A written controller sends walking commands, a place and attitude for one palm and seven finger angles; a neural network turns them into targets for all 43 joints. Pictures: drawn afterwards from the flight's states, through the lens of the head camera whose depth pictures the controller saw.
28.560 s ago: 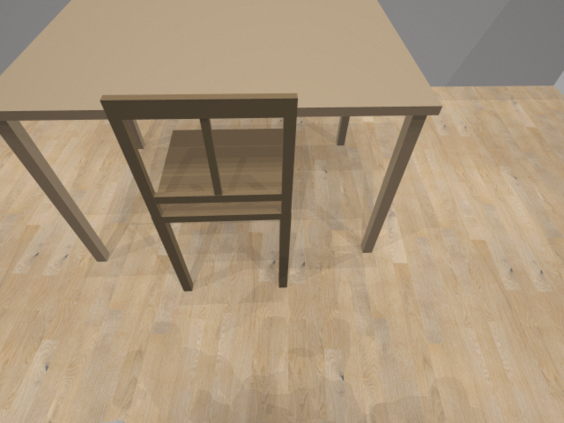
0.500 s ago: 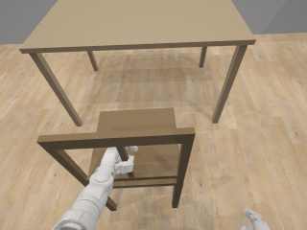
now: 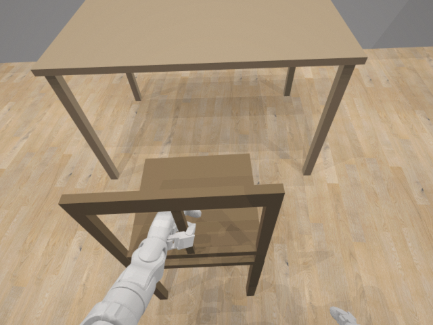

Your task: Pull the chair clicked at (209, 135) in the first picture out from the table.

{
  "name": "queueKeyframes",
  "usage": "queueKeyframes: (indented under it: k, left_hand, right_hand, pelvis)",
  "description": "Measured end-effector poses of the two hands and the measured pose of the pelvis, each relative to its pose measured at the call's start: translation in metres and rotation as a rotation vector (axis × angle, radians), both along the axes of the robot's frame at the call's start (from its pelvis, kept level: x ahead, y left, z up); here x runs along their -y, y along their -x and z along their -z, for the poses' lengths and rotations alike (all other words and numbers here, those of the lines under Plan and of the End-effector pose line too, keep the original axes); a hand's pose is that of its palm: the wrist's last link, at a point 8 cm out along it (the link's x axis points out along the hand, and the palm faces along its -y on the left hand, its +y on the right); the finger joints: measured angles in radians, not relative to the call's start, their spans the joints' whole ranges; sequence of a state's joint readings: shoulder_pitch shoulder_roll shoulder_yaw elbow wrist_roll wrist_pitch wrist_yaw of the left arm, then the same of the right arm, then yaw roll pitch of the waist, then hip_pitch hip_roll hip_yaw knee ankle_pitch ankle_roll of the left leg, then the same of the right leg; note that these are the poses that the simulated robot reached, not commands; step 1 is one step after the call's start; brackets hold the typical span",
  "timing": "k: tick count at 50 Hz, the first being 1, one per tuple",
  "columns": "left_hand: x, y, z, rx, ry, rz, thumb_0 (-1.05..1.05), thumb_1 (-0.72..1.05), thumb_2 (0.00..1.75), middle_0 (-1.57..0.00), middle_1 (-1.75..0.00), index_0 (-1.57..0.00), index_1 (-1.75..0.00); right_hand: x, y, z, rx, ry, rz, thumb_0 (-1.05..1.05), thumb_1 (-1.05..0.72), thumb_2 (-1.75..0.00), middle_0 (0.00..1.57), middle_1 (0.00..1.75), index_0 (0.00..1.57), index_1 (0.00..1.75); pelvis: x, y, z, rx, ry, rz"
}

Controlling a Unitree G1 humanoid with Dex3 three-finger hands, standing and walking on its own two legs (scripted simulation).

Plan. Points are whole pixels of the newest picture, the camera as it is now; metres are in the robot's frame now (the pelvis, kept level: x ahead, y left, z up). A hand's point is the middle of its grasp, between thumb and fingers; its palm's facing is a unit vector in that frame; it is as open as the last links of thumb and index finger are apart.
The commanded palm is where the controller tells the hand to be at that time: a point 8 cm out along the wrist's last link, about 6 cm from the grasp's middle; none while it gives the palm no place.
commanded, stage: open the thumb and straighten the fingers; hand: left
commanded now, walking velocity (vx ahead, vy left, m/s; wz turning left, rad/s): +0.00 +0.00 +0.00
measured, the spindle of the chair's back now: (184, 232) +0.32 +0.09 -0.10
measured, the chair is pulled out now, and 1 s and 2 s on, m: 0.48 0.48 0.48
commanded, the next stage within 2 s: draw the fingers out of the gap in 0.72 s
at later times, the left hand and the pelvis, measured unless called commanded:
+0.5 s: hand (185, 231) +0.31 +0.08 -0.05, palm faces -0.18 -0.97 -0.14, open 14.6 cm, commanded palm +0.30 +0.14 -0.03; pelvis +0.00 +0.00 -0.02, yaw +2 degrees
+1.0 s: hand (170, 243) +0.28 +0.11 -0.06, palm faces -0.14 -0.98 -0.15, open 17.4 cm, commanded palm +0.26 +0.16 -0.04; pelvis +0.01 +0.00 -0.03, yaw +3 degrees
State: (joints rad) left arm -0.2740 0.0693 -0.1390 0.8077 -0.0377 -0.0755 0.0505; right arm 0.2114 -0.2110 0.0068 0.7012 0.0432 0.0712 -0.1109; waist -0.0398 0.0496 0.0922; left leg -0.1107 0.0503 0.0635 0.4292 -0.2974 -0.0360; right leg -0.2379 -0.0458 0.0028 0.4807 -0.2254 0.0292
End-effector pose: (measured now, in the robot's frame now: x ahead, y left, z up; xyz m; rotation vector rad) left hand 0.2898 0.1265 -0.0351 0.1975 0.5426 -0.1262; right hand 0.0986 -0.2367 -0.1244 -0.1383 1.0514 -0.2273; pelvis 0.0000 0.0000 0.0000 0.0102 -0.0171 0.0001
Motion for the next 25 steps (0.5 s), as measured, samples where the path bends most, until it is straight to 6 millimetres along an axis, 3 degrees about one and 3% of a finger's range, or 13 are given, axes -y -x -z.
queueKeyframes:
  k: [7, 14, 19, 25]
  left_hand:
    - [-0.005, -0.001, -0.001, 0.052, 0.033, -0.012, 0.03, 0.55, 0.75, -0.30, -1.32, -0.50, -1.45]
    - [-0.009, -0.008, -0.004, 0.045, 0.008, 0.023, 0.01, 0.04, 0.48, -0.35, -1.31, -0.48, -1.41]
    - [-0.015, -0.011, -0.002, 0.011, -0.001, 0.001, 0.00, -0.29, 0.32, -0.36, -1.18, -0.42, -1.22]
    - [-0.010, -0.010, 0.000, 0.002, 0.013, 0.005, 0.00, -0.46, 0.24, -0.28, -0.86, -0.30, -0.87]
  right_hand:
    - [0.023, 0.004, -0.013, 0.048, 0.009, -0.019, 0.01, -0.90, -0.89, 0.20, 0.30, 0.20, 0.30]
    - [0.036, 0.006, -0.013, 0.069, 0.038, -0.028, 0.01, -0.91, -0.89, 0.20, 0.30, 0.20, 0.30]
    - [0.028, 0.000, -0.005, 0.082, 0.018, -0.040, 0.01, -0.91, -0.89, 0.20, 0.30, 0.20, 0.30]
    - [0.010, -0.011, 0.004, 0.104, -0.022, -0.067, 0.01, -0.91, -0.89, 0.20, 0.30, 0.20, 0.30]
  pelvis:
    - [0.005, 0.002, 0.005, -0.079, -0.002, -0.027]
    - [0.001, 0.004, 0.011, -0.125, 0.003, -0.030]
    - [-0.002, 0.003, 0.015, -0.148, 0.001, -0.033]
    - [-0.003, -0.001, 0.020, -0.166, 0.000, -0.040]
